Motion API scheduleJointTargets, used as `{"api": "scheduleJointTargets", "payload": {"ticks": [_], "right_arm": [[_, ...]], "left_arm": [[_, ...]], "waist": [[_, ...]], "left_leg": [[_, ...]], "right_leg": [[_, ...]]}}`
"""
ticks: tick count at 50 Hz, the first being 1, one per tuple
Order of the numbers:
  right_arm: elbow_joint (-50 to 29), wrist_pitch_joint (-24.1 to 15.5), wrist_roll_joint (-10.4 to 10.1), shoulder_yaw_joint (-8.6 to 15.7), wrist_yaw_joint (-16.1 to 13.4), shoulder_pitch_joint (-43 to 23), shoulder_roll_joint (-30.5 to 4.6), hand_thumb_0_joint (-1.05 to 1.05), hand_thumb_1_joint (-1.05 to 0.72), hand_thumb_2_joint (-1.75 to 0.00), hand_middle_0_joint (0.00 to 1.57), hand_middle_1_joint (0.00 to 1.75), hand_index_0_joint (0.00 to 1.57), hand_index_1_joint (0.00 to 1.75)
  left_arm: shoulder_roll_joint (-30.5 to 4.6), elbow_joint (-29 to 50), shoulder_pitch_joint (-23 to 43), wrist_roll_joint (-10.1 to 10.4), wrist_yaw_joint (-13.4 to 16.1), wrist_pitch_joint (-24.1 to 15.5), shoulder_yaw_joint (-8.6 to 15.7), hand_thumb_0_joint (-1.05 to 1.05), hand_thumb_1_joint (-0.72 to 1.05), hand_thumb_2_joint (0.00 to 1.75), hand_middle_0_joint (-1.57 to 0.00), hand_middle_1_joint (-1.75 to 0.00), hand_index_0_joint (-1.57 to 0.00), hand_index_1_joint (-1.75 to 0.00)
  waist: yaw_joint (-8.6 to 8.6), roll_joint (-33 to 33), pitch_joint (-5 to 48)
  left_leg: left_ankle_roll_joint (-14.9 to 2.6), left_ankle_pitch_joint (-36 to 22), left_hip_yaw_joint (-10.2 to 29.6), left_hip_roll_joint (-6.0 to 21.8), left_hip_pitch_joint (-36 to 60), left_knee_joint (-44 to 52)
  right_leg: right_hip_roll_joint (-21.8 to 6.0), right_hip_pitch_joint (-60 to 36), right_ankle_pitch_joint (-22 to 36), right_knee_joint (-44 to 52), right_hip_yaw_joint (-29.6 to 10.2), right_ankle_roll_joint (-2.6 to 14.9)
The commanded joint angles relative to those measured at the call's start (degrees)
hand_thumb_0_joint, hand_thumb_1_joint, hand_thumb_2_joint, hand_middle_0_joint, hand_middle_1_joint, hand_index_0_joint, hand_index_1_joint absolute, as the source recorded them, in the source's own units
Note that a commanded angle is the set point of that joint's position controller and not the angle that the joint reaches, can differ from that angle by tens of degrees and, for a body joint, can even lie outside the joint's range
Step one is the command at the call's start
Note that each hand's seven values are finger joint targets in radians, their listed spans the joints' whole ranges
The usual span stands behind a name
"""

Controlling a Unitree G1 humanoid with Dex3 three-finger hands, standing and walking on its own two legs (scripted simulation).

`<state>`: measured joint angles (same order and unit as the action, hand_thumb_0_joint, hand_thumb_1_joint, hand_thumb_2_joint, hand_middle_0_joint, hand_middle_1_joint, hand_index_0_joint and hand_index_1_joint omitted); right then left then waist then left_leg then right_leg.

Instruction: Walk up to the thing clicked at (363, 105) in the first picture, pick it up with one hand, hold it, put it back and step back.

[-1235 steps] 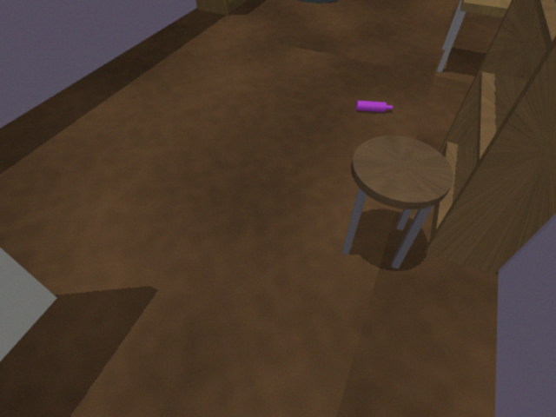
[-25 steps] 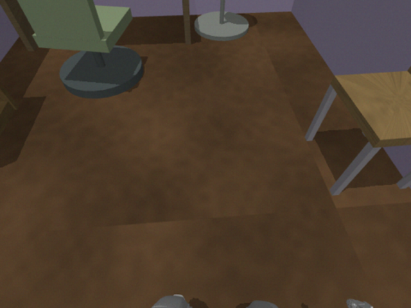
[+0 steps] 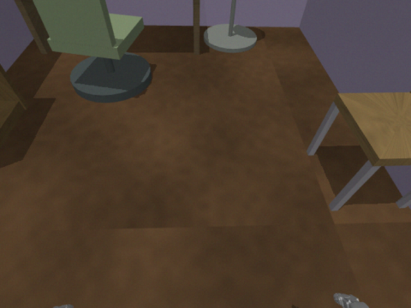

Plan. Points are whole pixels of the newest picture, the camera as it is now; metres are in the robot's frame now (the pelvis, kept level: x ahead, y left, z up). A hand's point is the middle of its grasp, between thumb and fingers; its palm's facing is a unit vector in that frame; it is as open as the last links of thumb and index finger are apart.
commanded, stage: stand
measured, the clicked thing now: out of the picture -0.03 -0.42 -0.74
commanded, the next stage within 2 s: none
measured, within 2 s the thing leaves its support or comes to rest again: neither
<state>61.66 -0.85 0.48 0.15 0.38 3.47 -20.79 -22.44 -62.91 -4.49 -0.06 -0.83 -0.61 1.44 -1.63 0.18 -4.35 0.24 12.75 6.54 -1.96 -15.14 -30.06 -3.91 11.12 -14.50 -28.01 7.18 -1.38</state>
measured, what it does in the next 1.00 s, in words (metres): stands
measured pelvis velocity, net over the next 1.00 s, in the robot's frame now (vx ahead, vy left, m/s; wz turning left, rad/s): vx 0.01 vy -0.02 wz -0.06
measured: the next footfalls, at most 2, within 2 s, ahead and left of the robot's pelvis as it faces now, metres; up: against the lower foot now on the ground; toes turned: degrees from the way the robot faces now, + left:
none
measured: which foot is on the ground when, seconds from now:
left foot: down 0.00-1.00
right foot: down 0.00-1.00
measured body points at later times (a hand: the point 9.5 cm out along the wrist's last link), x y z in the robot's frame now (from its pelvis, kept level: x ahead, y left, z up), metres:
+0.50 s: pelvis +0.00 -0.01 +0.01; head +0.02 -0.01 +0.46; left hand +0.10 +0.29 -0.12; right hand +0.07 -0.31 -0.12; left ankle +0.04 +0.12 -0.74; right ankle +0.01 -0.13 -0.74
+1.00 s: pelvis +0.01 -0.02 +0.01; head +0.02 -0.03 +0.46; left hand +0.11 +0.28 -0.12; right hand +0.08 -0.32 -0.12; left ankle +0.04 +0.12 -0.74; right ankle +0.01 -0.13 -0.74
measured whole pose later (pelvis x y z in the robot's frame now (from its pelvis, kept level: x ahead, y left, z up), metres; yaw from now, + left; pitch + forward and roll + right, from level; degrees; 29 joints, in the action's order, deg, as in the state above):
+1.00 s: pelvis +0.01 -0.02 +0.01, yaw -3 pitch -2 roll +0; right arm 66.0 -0.7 0.5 -0.2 0.3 4.4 -19.9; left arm -20.1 -65.4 -5.1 -0.1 -0.8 -0.6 0.6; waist -0.5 -0.4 -2.8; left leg 2.1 8.4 4.1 0.9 -7.8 -17.9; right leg -1.3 6.6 -10.5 -18.9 4.8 0.2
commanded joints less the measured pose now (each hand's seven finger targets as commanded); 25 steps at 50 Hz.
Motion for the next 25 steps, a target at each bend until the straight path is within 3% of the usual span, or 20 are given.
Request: {"api": "scheduleJointTargets", "payload": {"ticks": [1, 9, 11, 20, 25], "right_arm": [[-2.3, -1.1, 0.2, 2.6, -0.5, -2.9, -11.9, 0.00, -0.90, -0.90, 0.20, 0.30, 0.20, 0.30], [-0.6, -0.8, -0.1, 2.6, -0.5, -3.9, -11.1, 0.00, -0.90, -0.90, 0.20, 0.30, 0.20, 0.30], [-0.2, -0.7, 0.0, 2.8, -0.6, -4.0, -11.2, 0.00, -0.90, -0.90, 0.20, 0.30, 0.20, 0.30], [0.6, -0.6, 0.2, 2.8, -0.5, -3.1, -10.7, 0.00, -0.90, -0.90, 0.20, 0.30, 0.20, 0.30], [0.9, -0.8, 0.1, 2.5, -0.6, -2.2, -10.6, 0.00, -0.90, -0.90, 0.20, 0.30, 0.20, 0.30]], "left_arm": [[-11.0, 2.4, 4.2, 0.0, 1.1, -1.5, 1.6, 0.00, 0.90, 0.90, -0.20, -0.30, -0.20, -0.30], [-10.9, 0.3, 3.2, -0.1, 1.1, -1.5, 1.5, 0.00, 0.90, 0.90, -0.20, -0.30, -0.20, -0.30], [-10.8, -0.1, 2.9, -0.2, 1.1, -1.3, 1.5, 0.00, 0.90, 0.90, -0.20, -0.30, -0.20, -0.30], [-10.3, 0.2, 2.6, -0.4, 1.1, -1.2, 1.5, 0.00, 0.90, 0.90, -0.20, -0.30, -0.20, -0.30], [-10.3, 0.6, 2.4, -0.3, 1.0, -1.4, 1.4, 0.00, 0.90, 0.90, -0.20, -0.30, -0.20, -0.30]], "waist": [[1.21, -0.3, 8.0], [0.98, -0.8, 6.8], [1.04, -1.1, 5.6], [0.80, -0.5, 5.2], [1.05, -0.6, 7.3]], "left_leg": [[-2.02, -13.8, 4.3, 6.7, 3.9, 7.7], [-0.97, -11.0, 3.0, 7.4, 4.5, 11.9], [-0.81, -5.1, 3.1, 7.2, 4.0, 13.5], [-0.53, -6.1, 2.7, 7.4, 3.0, 14.7], [-0.51, -9.7, 2.0, 7.6, 5.9, 13.7]], "right_leg": [[-5.3, -5.0, 4.8, 8.7, -7.7, 2.54], [-5.3, -7.0, 4.5, 11.4, -8.2, 2.30], [-5.0, -5.5, 0.5, 12.2, -8.4, 2.27], [-4.9, -6.1, 0.3, 12.9, -8.8, 2.17], [-5.2, -6.7, 4.9, 12.7, -8.9, 2.30]]}}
